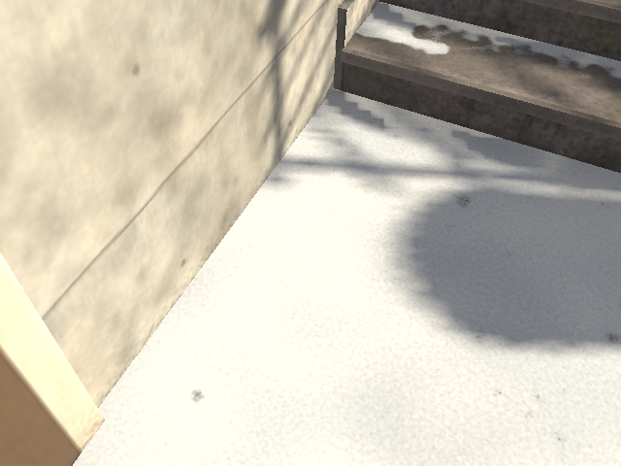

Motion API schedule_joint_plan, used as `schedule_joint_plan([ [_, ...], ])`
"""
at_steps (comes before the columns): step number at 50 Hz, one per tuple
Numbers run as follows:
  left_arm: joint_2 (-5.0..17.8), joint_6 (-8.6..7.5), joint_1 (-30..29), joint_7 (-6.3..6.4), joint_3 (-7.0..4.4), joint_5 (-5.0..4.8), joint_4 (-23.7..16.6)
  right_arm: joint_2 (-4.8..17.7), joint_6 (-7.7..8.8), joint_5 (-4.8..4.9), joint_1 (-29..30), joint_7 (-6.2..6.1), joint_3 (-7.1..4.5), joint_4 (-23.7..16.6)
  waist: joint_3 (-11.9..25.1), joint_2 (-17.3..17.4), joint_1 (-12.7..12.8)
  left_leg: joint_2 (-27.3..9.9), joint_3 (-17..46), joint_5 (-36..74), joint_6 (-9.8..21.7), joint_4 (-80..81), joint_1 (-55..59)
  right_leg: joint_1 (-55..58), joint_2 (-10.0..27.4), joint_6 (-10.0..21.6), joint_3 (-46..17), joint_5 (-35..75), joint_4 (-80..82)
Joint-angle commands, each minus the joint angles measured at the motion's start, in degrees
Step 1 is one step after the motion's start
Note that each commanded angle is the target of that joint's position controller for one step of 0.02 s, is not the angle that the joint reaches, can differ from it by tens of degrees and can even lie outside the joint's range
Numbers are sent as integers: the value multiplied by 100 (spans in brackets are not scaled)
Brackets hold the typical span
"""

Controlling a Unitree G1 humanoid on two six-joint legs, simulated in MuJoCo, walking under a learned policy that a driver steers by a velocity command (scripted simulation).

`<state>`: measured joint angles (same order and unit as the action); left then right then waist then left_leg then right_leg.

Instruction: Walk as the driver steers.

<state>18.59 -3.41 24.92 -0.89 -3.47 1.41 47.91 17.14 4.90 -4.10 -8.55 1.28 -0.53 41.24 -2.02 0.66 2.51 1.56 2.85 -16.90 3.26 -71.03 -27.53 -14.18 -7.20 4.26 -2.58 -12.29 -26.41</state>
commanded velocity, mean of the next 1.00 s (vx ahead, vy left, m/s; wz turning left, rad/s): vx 0.20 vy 0.00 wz -0.71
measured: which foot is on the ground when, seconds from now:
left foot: up 0.00-0.20, down 0.22-0.64, up 0.66-1.00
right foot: down 0.00-0.22, up 0.24-0.62, down 0.64-1.00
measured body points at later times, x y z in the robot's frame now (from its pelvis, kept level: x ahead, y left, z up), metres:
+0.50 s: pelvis +0.29 +0.01 +0.00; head +0.34 -0.03 +0.45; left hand +0.58 +0.20 -0.07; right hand +0.31 -0.31 -0.10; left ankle +0.39 +0.10 -0.74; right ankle +0.30 -0.14 -0.68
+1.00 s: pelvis +0.36 -0.05 +0.00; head +0.37 -0.07 +0.45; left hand +0.68 -0.02 -0.08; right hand +0.25 -0.33 -0.12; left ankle +0.47 +0.03 -0.72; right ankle +0.32 -0.15 -0.74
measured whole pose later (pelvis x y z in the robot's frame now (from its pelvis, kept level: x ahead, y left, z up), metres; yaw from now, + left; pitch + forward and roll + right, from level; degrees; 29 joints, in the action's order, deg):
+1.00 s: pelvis +0.36 -0.05 +0.00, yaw -44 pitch -1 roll +0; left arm 14.5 1.7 5.8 1.2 -1.5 1.0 33.7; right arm 16.7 -0.6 0.4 -9.9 0.4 -2.5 46.9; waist -3.1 0.5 -2.1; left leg -1.9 1.3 -14.5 -3.4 -41.5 -20.7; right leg -17.1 -4.2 2.2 -3.8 -13.0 -31.2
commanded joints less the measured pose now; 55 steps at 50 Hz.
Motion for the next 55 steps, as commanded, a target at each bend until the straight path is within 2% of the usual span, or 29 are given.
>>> schedule_joint_plan([
  [1, 691, -234, 93, 20, -133, -92, -206, 410, -15, -65, 145, 14, 21, -666, -316, -144, -448, -349, 38, -90, -334, 1097, -1028, 210, 1489, 1166, -2342, 2408, 1328],
  [4, 775, -140, -55, 33, -214, -110, -156, 95, 19, 130, 879, 73, 193, -966, -197, -355, -319, 87, -486, 1331, -460, 3169, 487, -700, 802, 622, -1340, 4022, 1168],
  [5, 698, -192, 2, 161, -229, -512, -329, 290, 232, 346, 1232, -8, 73, -1111, -51, -188, -107, 345, -64, 1688, -490, 3800, 878, -712, 776, 489, -1732, 3139, 1167],
  [7, 971, -146, 118, 258, -319, -501, -222, 551, 279, 401, 1291, -116, -69, -1169, 160, -450, -150, 431, 219, 2420, -463, 4481, 1406, -335, 810, 231, -1995, 2683, 956],
  [10, 735, 39, -109, 297, -357, -415, -364, 740, 232, 322, 349, -266, -246, -1057, 899, -658, -676, 258, 218, 3133, -319, 4863, 2908, -272, 250, -379, -1883, 3038, -875],
  [11, 401, 92, -283, 292, -264, -309, -623, 873, 164, 217, -731, -296, -288, -837, 1699, -430, -1062, -722, 870, 3925, 48, 4344, 4269, -904, 61, -630, -1649, 1573, -2581],
  [12, -313, 143, 583, 303, -51, -168, -635, 919, 39, 98, -1027, -291, -210, -822, 2477, 1013, -651, -2431, 2314, 6926, 745, 3737, 5284, -1936, -519, -769, -1148, -3335, -4359],
  [13, 129, 206, 1571, 264, -34, -308, -643, 793, -71, 139, -845, -212, -215, -845, 3182, 1701, -242, -3255, 3421, 6456, 1287, 3952, 5245, -1964, 76, -830, -1196, -3200, -5371],
  [14, 409, 325, 1289, 296, -84, -397, -669, 670, -166, 278, -169, -227, -273, -971, 2672, 1374, -131, -2986, 3327, 4258, 1479, 4394, 4606, -2346, 569, -959, -754, -2482, -5757],
  [15, 649, 413, 628, 365, -180, -385, -770, 244, -214, 417, 230, -276, -201, -1028, 1722, 698, -198, -2411, 2400, 3368, 1219, 4716, 3662, -2599, 777, -1029, -359, -1923, -5464],
  [16, 768, 490, 252, 399, -268, -355, -828, 117, -244, 382, 439, -272, -151, -1038, 1326, 293, -183, -2058, 1851, 3214, 1077, 4874, 2978, -2471, 900, -1102, -261, -1626, -5526],
  [18, 465, 569, -29, 380, -241, -326, -1104, 288, -239, 311, 707, -261, -236, -841, 653, 403, 29, -1774, 993, 3437, 992, 5225, 1831, -2164, 1146, -1105, -156, -1476, -4849],
  [21, 107, 520, -548, 319, -135, -265, -1450, 569, -173, 281, 601, -302, -398, -546, 717, 481, -60, -1845, 411, 3838, 1118, 5488, 1695, -1979, 1320, -1032, -9, -919, -3757],
  [25, 286, 562, -800, 113, -154, -274, -1544, 752, -241, 407, 961, -311, -489, -452, 863, 514, 12, -1817, -401, 2985, 918, 5535, 1451, -1103, 1346, -751, 177, 212, -2476],
  [26, 410, 653, -952, 97, -197, -306, -1600, 792, -223, 511, 1006, -263, -498, -396, 742, 467, -10, -1843, -550, 2723, 864, 5604, 1408, -943, 1319, -702, 250, 356, -2210],
  [31, 743, 856, -1293, 6, -346, -263, -1782, 889, -149, 612, 580, -104, -591, -72, 529, 242, -76, -1739, -1113, 1676, 231, 4488, 1625, -58, 958, -206, 628, 431, -649],
  [32, 961, 840, -1010, 100, -455, -238, -1756, 775, -169, 560, 224, -48, -581, 53, 581, -223, -2, -1478, -1328, 1299, -80, 3724, 1422, 392, 983, 41, 355, 1333, -304],
  [33, 1848, 834, -756, 233, -685, -268, -1814, 652, -197, 316, -107, -1, -542, -99, 683, -2119, -201, -638, -1715, -1353, -673, 1818, -211, 1607, 2187, 872, -1707, 3664, 89],
  [34, 1808, 691, -800, 200, -623, -104, -1973, 574, -221, 193, 432, -40, -472, -394, 1284, -2003, 17, -62, -463, -2226, -765, 589, -1166, 1780, 2651, 1752, -3182, 2506, 562],
  [35, 1530, 535, -861, 139, -550, -108, -1995, 780, -252, 330, 780, -82, -534, -407, 1297, -1121, 193, -141, 34, -1882, -629, 135, -1366, 1773, 2552, 1651, -2822, 2228, 757],
  [37, 1175, 425, -1373, 186, -467, -299, -2039, 778, -276, 372, 612, -185, -545, -301, 939, -551, -139, -333, 310, -1070, -519, 532, -1445, 1478, 2116, 1132, -2231, 1874, 622],
  [39, 1042, 503, -1705, 281, -415, -263, -2164, 733, -292, 320, 547, -201, -530, -215, 943, -606, -294, -243, 319, -652, -614, 1055, -860, 959, 1812, 995, -1933, 2148, 563],
  [43, 708, 538, -1703, 320, -248, -140, -2084, 477, -428, 432, 29, -148, -401, 142, 1338, -539, -268, -327, 12, -288, -861, 1790, 79, 782, 1875, 985, -1348, 3185, 201],
  [46, 264, 483, -1761, 247, -21, 29, -1866, 356, -504, 471, -82, -126, -301, 258, 1101, -794, -268, -457, -84, 151, -793, 2386, 1098, 33, 1789, 810, -1039, 2417, 329],
  [48, 279, 409, -1897, 188, 6, 50, -1726, 430, -515, 469, -140, -116, -296, 281, 732, -935, -336, -391, -183, 331, -711, 2810, 1442, -312, 1774, 685, -956, 1515, 375],
  [51, 644, 434, -1874, 279, -136, -146, -1581, 688, -421, 431, -103, -27, -352, 121, 277, -735, -367, -259, -313, 916, -356, 3797, 1253, -119, 1650, 405, -904, 1044, -30],
  [53, 446, 471, -1468, 380, -160, -39, -1602, 1155, -386, 466, -79, -41, -472, 34, 170, 898, 38, -1094, 1303, 2677, 351, 4645, 991, -195, 478, -313, 88, -298, -1408],
  [54, 346, 473, -2029, 430, -128, -33, -1784, 1470, -416, 423, -132, -68, -565, -50, -54, 1488, -260, -1644, 2517, 2294, 1037, 5268, 1052, -925, -28, -545, 349, -1277, -2105],
  [55, 388, 466, -2395, 458, -144, -97, -1894, 1412, -384, 265, -460, -107, -573, -45, 53, 1522, -621, -2033, 3308, 1765, 1477, 5666, 1369, -1552, -45, -597, -77, -2435, -3264],
])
